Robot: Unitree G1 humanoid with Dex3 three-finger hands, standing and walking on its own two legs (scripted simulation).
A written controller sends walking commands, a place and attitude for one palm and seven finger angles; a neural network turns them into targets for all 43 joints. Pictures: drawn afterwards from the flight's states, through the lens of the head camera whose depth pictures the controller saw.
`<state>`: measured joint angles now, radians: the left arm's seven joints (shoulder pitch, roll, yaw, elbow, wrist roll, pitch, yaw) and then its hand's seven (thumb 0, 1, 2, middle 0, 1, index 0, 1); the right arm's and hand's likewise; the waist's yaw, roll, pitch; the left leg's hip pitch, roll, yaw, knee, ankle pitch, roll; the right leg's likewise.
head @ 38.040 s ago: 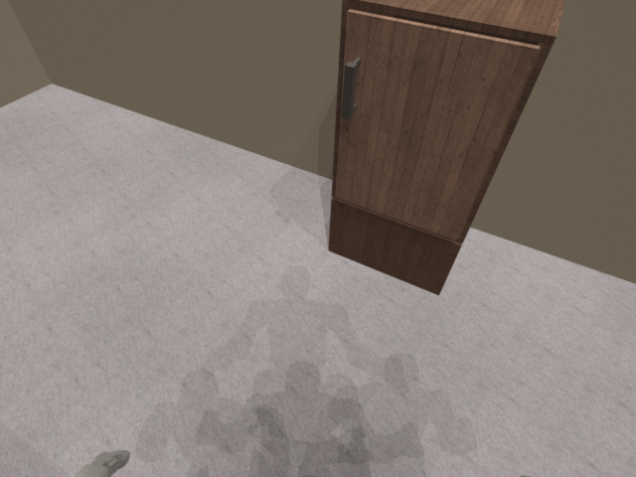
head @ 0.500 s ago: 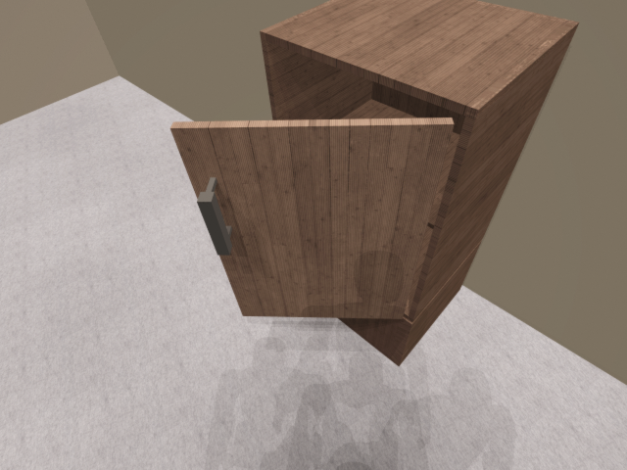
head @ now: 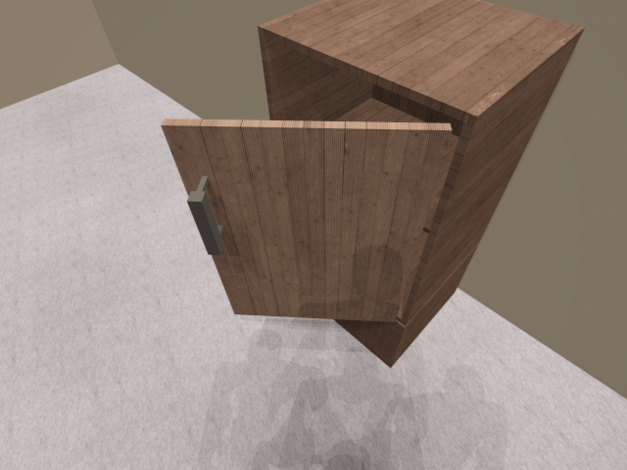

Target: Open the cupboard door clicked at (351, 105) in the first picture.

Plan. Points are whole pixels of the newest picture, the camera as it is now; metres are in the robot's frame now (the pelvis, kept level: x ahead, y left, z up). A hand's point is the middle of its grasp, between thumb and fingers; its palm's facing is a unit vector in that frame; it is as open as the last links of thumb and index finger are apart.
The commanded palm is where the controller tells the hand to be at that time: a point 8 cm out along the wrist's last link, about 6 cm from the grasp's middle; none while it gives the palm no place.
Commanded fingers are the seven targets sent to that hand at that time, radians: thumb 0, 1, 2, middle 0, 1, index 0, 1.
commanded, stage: look again from close up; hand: left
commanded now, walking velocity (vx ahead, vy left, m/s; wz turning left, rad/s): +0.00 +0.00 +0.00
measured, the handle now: (209, 216) +0.52 +0.22 -0.02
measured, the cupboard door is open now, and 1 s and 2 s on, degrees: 41 41 41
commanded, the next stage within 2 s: raise the hand with hooked fingers in 0.50 s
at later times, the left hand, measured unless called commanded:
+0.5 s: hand out of the picture -0.01 +0.18 -0.17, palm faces +0.05 -0.98 -0.21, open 7.3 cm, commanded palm none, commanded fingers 0.00 0.90 0.90 -0.20 -0.30 -0.20 -0.30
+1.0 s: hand (177, 445) +0.16 +0.19 -0.05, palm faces -0.03 -1.00 +0.04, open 8.4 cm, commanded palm +0.12 +0.26 -0.05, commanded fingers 0.00 0.41 0.69 -0.23 -0.62 -0.23 -0.62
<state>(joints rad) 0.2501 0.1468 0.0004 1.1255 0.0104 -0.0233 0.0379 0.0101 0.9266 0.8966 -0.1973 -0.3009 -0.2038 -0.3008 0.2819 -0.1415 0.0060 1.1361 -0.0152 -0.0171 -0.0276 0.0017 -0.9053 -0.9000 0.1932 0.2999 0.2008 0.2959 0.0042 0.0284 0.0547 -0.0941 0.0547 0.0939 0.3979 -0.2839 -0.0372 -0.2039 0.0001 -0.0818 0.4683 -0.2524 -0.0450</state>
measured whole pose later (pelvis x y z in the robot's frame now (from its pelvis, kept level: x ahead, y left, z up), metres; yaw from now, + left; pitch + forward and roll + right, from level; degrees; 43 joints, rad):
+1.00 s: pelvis -0.05 +0.02 -0.06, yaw +1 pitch +10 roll +1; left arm 0.31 0.16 0.12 0.30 -0.22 -0.57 -0.33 0.01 0.64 0.78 -0.22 -0.48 -0.22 -0.48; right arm 0.15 -0.30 -0.07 0.53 0.02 -0.28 0.01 0.01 -0.91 -0.90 0.19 0.30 0.20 0.30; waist -0.01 -0.08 -0.11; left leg -0.66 0.03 0.08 0.99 -0.47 0.00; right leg -0.75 -0.06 -0.07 1.00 -0.42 -0.02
